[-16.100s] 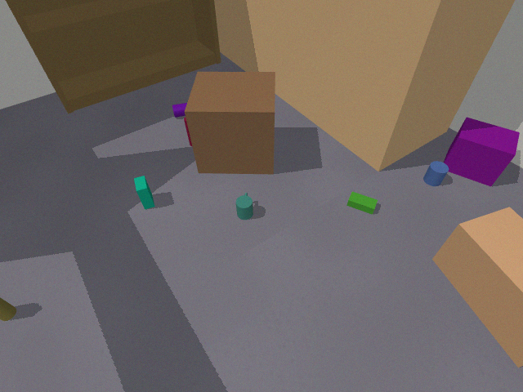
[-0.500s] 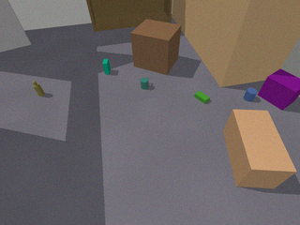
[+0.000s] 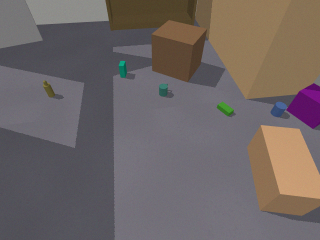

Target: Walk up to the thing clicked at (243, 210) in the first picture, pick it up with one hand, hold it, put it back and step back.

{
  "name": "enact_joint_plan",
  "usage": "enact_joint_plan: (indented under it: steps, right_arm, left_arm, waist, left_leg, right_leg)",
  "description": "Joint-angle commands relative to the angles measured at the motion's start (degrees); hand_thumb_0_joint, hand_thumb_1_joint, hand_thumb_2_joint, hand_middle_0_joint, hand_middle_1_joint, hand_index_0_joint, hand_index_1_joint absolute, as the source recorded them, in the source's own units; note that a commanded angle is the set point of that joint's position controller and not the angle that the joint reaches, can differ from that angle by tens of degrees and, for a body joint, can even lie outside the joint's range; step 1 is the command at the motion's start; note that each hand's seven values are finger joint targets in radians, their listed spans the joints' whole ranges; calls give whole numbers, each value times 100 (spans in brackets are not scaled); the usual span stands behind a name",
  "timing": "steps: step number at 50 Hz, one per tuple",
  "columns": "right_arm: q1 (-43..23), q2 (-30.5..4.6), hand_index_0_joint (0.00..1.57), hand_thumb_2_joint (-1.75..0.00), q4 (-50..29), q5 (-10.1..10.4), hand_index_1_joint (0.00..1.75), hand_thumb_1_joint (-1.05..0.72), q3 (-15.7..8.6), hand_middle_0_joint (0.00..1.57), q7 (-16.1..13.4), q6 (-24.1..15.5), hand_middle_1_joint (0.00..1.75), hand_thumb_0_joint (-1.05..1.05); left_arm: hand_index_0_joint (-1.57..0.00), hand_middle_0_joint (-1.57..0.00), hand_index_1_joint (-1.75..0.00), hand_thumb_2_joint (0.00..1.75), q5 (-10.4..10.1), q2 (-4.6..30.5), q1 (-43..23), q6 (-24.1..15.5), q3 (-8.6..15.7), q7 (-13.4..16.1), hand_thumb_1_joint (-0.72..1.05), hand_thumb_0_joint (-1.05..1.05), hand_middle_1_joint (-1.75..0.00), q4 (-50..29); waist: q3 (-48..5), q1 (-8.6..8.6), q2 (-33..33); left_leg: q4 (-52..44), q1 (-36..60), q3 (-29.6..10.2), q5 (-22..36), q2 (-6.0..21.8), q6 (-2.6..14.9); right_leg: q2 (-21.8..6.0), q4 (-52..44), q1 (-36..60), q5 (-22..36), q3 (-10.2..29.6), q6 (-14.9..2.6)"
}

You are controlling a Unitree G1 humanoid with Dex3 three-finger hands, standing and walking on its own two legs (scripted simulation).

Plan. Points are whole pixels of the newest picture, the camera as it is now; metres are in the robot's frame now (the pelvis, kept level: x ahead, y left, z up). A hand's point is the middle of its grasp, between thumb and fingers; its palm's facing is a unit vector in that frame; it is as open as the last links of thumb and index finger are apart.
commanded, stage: walk up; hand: left
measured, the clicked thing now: (164, 89) +1.49 +0.07 -0.73
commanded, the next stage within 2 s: none
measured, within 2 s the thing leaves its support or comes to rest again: neither
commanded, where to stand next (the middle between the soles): +1.07 -0.13 m, yaw -5 degrees
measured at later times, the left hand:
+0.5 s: hand (108, 167) +0.37 +0.22 -0.14, palm faces -0.15 -0.91 -0.38, open 7.4 cm
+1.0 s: hand (118, 131) +0.55 +0.23 -0.17, palm faces -0.12 -0.93 -0.35, open 7.4 cm
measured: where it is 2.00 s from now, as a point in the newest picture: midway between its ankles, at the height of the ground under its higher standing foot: (182, 151)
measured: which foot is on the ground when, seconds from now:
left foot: down 0.00-0.48, up 0.50-0.88, down 0.90-1.00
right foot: down 0.00-0.02, up 0.04-0.42, down 0.44-0.94, up 0.96-1.00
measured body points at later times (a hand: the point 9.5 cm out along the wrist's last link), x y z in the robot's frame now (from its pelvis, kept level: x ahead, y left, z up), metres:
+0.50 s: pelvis +0.22 -0.04 -0.02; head +0.25 -0.07 +0.43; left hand +0.37 +0.27 -0.11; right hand +0.20 -0.36 -0.16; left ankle +0.06 +0.13 -0.71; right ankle +0.31 -0.16 -0.74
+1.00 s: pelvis +0.49 -0.04 -0.02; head +0.52 -0.02 +0.43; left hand +0.56 +0.28 -0.15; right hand +0.56 -0.37 -0.10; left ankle +0.57 +0.06 -0.74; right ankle +0.34 -0.16 -0.67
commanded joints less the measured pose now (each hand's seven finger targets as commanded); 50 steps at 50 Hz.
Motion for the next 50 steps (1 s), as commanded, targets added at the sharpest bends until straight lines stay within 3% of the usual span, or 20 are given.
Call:
enact_joint_plan:
  steps: [1,2,5,11,17,20,22,23,24,25,28,31,36,42,44,45,46,47,48,50]
  right_arm:
    - [2063,-1758,20,-90,34,-159,30,-90,-633,20,-258,-154,30,0]
    - [1033,-1950,20,-90,-399,-106,30,-90,-595,20,-297,-195,30,0]
    - [-168,-1562,20,-90,-758,54,30,-90,-359,20,-261,-274,30,0]
    - [181,-1408,20,-90,-868,110,30,-90,-300,20,-213,-388,30,0]
    - [507,-1414,20,-90,-960,150,30,-90,-298,20,-202,-350,30,0]
    - [742,-1430,20,-90,-997,138,30,-90,-302,20,-247,-256,30,0]
    - [754,-1295,20,-90,-1097,129,30,-90,-226,20,-282,-204,30,0]
    - [1021,-999,20,-90,-1143,145,30,-90,-98,20,-281,-194,30,0]
    - [1311,-639,20,-90,-1338,274,30,-90,17,20,-267,-208,30,0]
    - [1015,-1210,20,-90,-1241,259,30,-90,-83,20,-333,-178,30,0]
    - [575,-1047,20,-90,-1102,333,30,-90,-71,20,-309,-185,30,0]
    - [845,-853,20,-90,-1098,249,30,-90,-43,20,-199,-95,30,0]
    - [244,-789,20,-90,-1340,140,30,-90,-113,20,-25,-50,30,0]
    - [-150,-786,20,-90,-1439,113,30,-90,-182,20,71,-190,30,0]
    - [625,-998,20,-90,-1236,60,30,-90,-291,20,14,-189,30,0]
    - [1321,-1250,20,-90,-1042,-15,30,-90,-388,20,-40,-229,30,0]
    - [1876,-1625,20,-90,-983,-97,30,-90,-518,20,-121,-266,30,0]
    - [1691,-1859,20,-90,-1208,-40,30,-90,-521,20,-160,-301,30,0]
    - [1442,-1879,20,-90,-1257,157,30,-90,-548,20,-168,-292,30,0]
    - [971,-1433,20,-90,-1382,254,30,-90,-364,20,-247,-289,30,0]
  left_arm:
    - [-20,-20,-30,90,-93,504,-1303,-64,-4,75,90,0,-30,-1130]
    - [-20,-20,-30,90,-125,806,-1172,-29,63,134,90,0,-30,-1062]
    - [-20,-20,-30,90,-233,1312,-368,-114,119,65,90,0,-30,-646]
    - [-20,-20,-30,90,-214,1235,-440,-125,122,-114,90,0,-30,-680]
    - [-20,-20,-30,90,-192,996,-1169,-177,70,-190,90,0,-30,-990]
    - [-20,-20,-30,90,-176,930,-1185,-211,72,-139,90,0,-30,-1013]
    - [-20,-20,-30,90,-193,1191,17,-254,239,-16,90,0,-30,-724]
    - [-20,-20,-30,90,-155,1542,902,-303,382,81,90,0,-30,-527]
    - [-20,-20,-30,90,-198,2125,1222,-334,523,142,90,0,-30,-535]
    - [-20,-20,-30,90,-304,2158,986,-333,535,166,90,0,-30,-656]
    - [-20,-20,-30,90,-395,1558,315,-350,324,291,90,0,-30,-938]
    - [-20,-20,-30,90,-355,1236,87,-429,202,288,90,0,-30,-1027]
    - [-20,-20,-30,90,-274,1390,-35,-566,217,259,90,0,-30,-1334]
    - [-20,-20,-30,90,-243,1484,157,-514,203,221,90,0,-30,-1358]
    - [-20,-20,-30,90,-229,1502,-49,-500,183,252,90,0,-30,-1474]
    - [-20,-20,-30,90,-230,1249,93,-474,90,273,90,0,-30,-1502]
    - [-20,-20,-30,90,-297,873,484,-443,-37,293,90,0,-30,-1482]
    - [-20,-20,-30,90,-386,734,886,-399,-67,308,90,0,-30,-1476]
    - [-20,-20,-30,90,-342,1316,697,-353,51,406,90,0,-30,-1326]
    - [-20,-20,-30,90,-344,1351,428,-394,3,384,90,0,-30,-1257]
  waist:
    - [-298,-1485,2054]
    - [138,-1056,1170]
    - [620,-264,680]
    - [803,-382,884]
    - [630,-526,695]
    - [254,-557,613]
    - [-616,132,-89]
    - [-1169,465,-933]
    - [-1515,403,-2251]
    - [-1332,475,-1695]
    - [-480,131,-533]
    - [-63,-184,-706]
    - [391,-207,-575]
    - [34,-96,-585]
    - [-287,-602,-111]
    - [-696,-925,542]
    - [-1000,-1104,1664]
    - [-1059,-831,1935]
    - [-989,-842,1292]
    - [-430,-634,598]
  left_leg:
    - [-1759,3117,-2379,-1852,1233,142]
    - [-2601,1689,-3800,-3070,2051,474]
    - [-2497,1002,-2398,-2432,1562,863]
    - [-2669,922,-882,-942,1221,891]
    - [-2182,1009,-100,410,1051,820]
    - [-1306,1535,64,2234,1042,763]
    - [738,1245,398,3284,742,514]
    - [2220,257,544,2271,371,351]
    - [3539,-1447,584,-501,-587,48]
    - [3877,-1954,-31,-1017,-306,60]
    - [4101,-1571,-665,-180,46,142]
    - [3329,-1128,-453,391,76,94]
    - [1580,-1506,-197,815,259,-248]
    - [190,-173,245,1687,87,-3]
    - [129,917,284,1414,-49,149]
    - [17,1857,109,937,-73,361]
    - [-561,2575,-1166,-1,721,673]
    - [-1376,3007,-3801,-424,1943,1101]
    - [-1561,2893,-4225,-455,2204,1523]
    - [-1431,1867,-2452,1510,1713,1122]
  right_leg:
    - [934,3184,-4319,-2181,180,-267]
    - [633,3749,-3984,-1346,1047,-165]
    - [-107,3396,-3211,-248,1105,-84]
    - [-259,2144,-2787,555,605,225]
    - [-356,870,-1924,1086,57,29]
    - [-34,552,-1509,754,-354,-140]
    - [212,176,327,743,-441,-325]
    - [-112,106,1644,184,119,-380]
    - [-1793,-653,2776,-167,3279,-1058]
    - [-2194,-885,2694,-20,4147,-1543]
    - [-1547,-642,1043,2040,1960,-1273]
    - [-967,-838,-35,2262,909,-1023]
    - [-1156,-1305,-259,1453,610,-1260]
    - [-1066,-751,-334,1152,363,-940]
    - [-1029,209,-660,1730,341,-815]
    - [-649,1617,-1019,1965,46,-657]
    - [-48,3297,-1934,998,-289,-414]
    - [749,4208,-3026,-1279,129,-220]
    - [362,4657,-3174,-1368,631,-330]
    - [73,4526,-2786,-581,1029,-267]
